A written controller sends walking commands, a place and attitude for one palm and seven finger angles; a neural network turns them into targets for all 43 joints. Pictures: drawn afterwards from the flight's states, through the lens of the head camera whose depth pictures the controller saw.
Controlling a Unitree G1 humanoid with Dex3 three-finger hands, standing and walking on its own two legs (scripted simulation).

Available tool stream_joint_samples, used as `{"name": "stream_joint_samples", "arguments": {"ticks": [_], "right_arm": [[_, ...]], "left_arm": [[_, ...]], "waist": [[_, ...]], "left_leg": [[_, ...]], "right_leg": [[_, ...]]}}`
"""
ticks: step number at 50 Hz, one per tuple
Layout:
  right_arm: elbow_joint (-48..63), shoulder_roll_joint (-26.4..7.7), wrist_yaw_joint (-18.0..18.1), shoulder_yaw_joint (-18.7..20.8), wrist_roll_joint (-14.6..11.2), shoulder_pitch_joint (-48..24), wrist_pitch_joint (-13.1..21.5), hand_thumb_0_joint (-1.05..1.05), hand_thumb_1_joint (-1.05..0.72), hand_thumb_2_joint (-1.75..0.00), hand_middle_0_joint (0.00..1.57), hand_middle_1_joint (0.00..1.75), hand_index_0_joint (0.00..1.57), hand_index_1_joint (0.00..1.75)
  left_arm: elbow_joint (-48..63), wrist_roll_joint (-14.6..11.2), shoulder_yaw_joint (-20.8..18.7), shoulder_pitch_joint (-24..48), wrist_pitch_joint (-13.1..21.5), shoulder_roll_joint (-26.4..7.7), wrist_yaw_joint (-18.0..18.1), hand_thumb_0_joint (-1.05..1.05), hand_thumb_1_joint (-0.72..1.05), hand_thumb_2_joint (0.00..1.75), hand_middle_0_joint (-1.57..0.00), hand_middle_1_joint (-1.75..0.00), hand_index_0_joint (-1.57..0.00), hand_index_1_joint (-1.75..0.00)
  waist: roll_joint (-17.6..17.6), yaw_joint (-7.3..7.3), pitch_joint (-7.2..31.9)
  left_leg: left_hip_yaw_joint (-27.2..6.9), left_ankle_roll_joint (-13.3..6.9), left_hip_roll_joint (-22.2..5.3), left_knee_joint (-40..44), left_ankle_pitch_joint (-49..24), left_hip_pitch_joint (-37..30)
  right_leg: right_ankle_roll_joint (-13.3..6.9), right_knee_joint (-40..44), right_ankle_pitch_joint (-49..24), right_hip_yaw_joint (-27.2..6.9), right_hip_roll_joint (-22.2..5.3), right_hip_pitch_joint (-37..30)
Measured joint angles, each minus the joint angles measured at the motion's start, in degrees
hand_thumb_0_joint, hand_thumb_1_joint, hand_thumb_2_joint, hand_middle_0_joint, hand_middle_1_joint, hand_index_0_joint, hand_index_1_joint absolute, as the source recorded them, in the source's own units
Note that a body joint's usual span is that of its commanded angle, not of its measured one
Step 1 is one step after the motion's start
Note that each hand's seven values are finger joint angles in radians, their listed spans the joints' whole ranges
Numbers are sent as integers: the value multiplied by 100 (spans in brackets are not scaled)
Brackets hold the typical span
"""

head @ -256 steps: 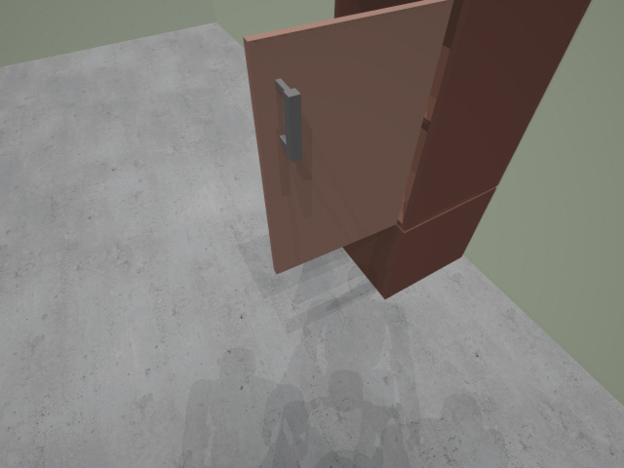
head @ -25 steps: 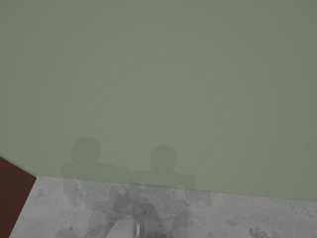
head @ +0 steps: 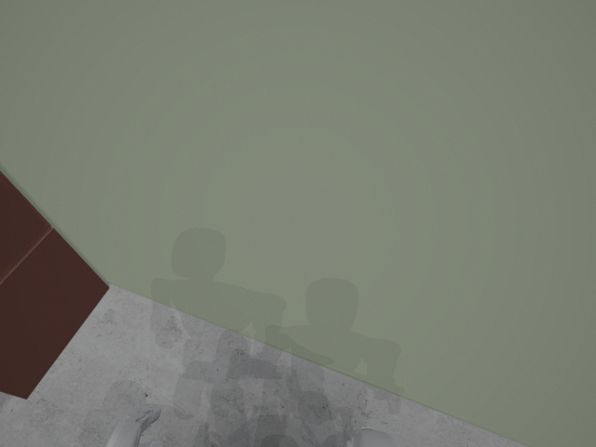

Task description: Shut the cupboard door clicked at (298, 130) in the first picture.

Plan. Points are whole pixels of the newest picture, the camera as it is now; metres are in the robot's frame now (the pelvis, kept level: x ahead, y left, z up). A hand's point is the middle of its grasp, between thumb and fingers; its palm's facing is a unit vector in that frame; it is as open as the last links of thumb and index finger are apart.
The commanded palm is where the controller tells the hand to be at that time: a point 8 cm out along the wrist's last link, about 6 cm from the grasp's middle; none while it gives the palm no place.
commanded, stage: turn to face it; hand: left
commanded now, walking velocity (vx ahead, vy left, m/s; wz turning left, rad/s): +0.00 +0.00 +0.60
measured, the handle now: out of the picture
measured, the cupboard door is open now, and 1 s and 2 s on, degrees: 87 87 87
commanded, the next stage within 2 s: take the last steps up to it in 1.84 s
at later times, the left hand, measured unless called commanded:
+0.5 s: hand out of the picture -0.01 +0.17 -0.17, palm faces +0.36 -0.90 -0.26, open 7.3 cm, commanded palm none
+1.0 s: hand out of the picture +0.00 +0.16 -0.15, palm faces +0.57 -0.76 -0.30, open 7.4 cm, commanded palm none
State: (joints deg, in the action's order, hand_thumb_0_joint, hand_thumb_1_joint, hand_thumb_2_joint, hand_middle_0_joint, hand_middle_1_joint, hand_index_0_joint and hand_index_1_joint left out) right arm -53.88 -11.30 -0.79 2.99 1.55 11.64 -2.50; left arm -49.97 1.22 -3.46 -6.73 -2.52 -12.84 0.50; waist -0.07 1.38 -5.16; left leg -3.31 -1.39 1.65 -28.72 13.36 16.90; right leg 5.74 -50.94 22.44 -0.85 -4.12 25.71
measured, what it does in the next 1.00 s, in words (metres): steps on the spot, turning left: right foot, then left foot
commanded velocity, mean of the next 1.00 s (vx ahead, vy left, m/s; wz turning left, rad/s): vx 0.00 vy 0.00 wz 0.60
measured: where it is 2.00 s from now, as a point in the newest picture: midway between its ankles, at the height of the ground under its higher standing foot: outside the picture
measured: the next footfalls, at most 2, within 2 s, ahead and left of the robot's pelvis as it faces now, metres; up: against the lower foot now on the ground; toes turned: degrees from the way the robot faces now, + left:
right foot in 0.10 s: +0.04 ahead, -0.14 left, +0.00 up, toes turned +2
left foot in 0.54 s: +0.01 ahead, +0.09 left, +0.00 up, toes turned +28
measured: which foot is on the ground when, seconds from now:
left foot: down 0.00-0.10, up 0.12-0.52, down 0.54-0.94, up 0.96-1.00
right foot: up 0.00-0.08, down 0.10-0.54, up 0.56-0.92, down 0.94-1.00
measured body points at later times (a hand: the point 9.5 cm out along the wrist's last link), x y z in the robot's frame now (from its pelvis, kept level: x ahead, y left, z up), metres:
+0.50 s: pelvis +0.01 -0.04 -0.01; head +0.06 -0.02 +0.44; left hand -0.03 +0.21 -0.15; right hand +0.19 -0.25 -0.15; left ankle -0.03 +0.08 -0.72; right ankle +0.00 -0.14 -0.74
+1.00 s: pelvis +0.03 -0.07 -0.01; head +0.09 -0.06 +0.44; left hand -0.03 +0.20 -0.13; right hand +0.23 -0.24 -0.17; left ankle -0.04 +0.05 -0.70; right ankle +0.09 -0.16 -0.74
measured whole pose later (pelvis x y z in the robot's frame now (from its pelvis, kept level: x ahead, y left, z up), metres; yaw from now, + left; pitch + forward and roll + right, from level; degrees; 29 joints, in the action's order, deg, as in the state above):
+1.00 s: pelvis +0.03 -0.07 -0.01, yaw +37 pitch +1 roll +1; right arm -54.1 -13.7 -0.9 5.0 1.0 10.1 -4.4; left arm -49.7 1.4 -2.4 -8.7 -0.3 -10.9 1.1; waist -3.0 1.4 -5.9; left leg -5.5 1.5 3.5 -50.3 26.6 25.6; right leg -0.3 -35.1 19.3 4.1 -2.6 16.4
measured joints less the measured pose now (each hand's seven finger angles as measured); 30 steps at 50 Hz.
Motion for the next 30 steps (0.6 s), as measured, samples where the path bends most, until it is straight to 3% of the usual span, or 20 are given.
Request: {"name": "stream_joint_samples", "arguments": {"ticks": [2, 4, 6, 8, 11, 13, 18, 24, 26, 27, 30], "right_arm": [[-16, -30, 9, 46, 6, 77, -23, 0, -90, -90, 20, 30, 20, 30], [-34, -77, 23, 100, -17, 159, -51, 0, -90, -90, 20, 30, 20, 30], [-82, -182, 29, 177, -64, 172, -92, 0, -90, -90, 20, 30, 20, 30], [-131, -276, 30, 232, -56, 134, -154, 0, -90, -90, 20, 30, 20, 30], [-177, -341, -13, 266, -51, 79, -234, 0, -90, -90, 20, 30, 20, 30], [-182, -342, -46, 257, -56, 38, -260, 0, -91, -90, 19, 30, 20, 30], [-187, -301, -89, 203, -60, -138, -295, 0, -91, -90, 19, 30, 20, 30], [-39, -258, -116, 140, -78, -535, -241, 0, -91, -90, 19, 30, 20, 30], [82, -251, -126, 117, -72, -630, -165, 0, -91, -90, 19, 30, 20, 30], [163, -285, -136, 107, -58, -644, -100, 0, -91, -90, 19, 30, 20, 30], [252, -216, -79, 83, -41, -720, 43, 0, -91, -90, 19, 30, 20, 30]], "left_arm": [[32, -23, 22, 75, 29, 31, 6, 1, 91, 90, -20, -30, -20, -30], [76, -47, 47, 104, 105, 64, 13, 1, 91, 90, -20, -30, -20, -30], [85, -13, 79, 99, 221, 155, 47, 1, 91, 90, -20, -30, -20, -30], [68, 2, 151, 56, 265, 242, 79, 1, 91, 90, -20, -30, -20, -30], [20, -18, 188, -85, 238, 331, 120, 1, 91, 90, -20, -30, -20, -30], [-20, -24, 200, -173, 228, 357, 123, 1, 91, 90, -20, -30, -20, -30], [-60, -18, 159, -354, 276, 344, 132, 0, 92, 90, -20, -30, -21, -30], [-163, 46, 70, -583, 250, 115, 90, 0, 92, 90, -20, -30, -21, -30], [-222, 31, 29, -698, 225, 7, 69, 0, 91, 90, -20, -30, -21, -30], [-238, 8, 9, -784, 197, -30, 52, 0, 91, 90, -20, -30, -21, -30], [-354, -15, -55, -703, -45, -212, 65, 1, 91, 90, -20, -30, -20, -30]], "waist": [[-64, 77, 7], [-119, 120, 35], [-255, 108, 10], [-304, 154, -53], [-253, 199, -73], [-179, 222, -73], [11, 115, -134], [189, -119, -234], [258, -155, -214], [218, -155, -148], [363, -196, -185]], "left_leg": [[-136, 81, 18, -108, 37, 106], [-270, 183, 71, -304, 119, 246], [-350, 277, 99, -900, 687, 483], [-180, 326, 165, -2203, 1404, 872], [144, 449, 38, -3628, 1262, 1253], [275, 513, -96, -3879, 1073, 1318], [470, 578, -321, -3134, 1068, 1073], [809, 437, -320, -1634, 1166, 493], [932, 351, -241, -901, 753, 171], [907, 218, -253, -530, 260, 24], [812, -47, -119, -862, 415, 196]], "right_leg": [[-40, 583, 64, 55, 141, -280], [-89, 1461, -332, 140, 264, -705], [-471, 1789, -380, 273, 315, -905], [-663, 1712, -302, 426, 222, -985], [-711, 1942, -354, 652, 73, -1246], [-715, 2102, -400, 817, -13, -1390], [-718, 2231, -377, 1253, -199, -1601], [-615, 1823, -96, 1706, -440, -1552], [-532, 1481, 95, 1819, -564, -1439], [-475, 1139, 214, 1846, -597, -1278], [-255, -516, 984, 1005, -469, -536]]}}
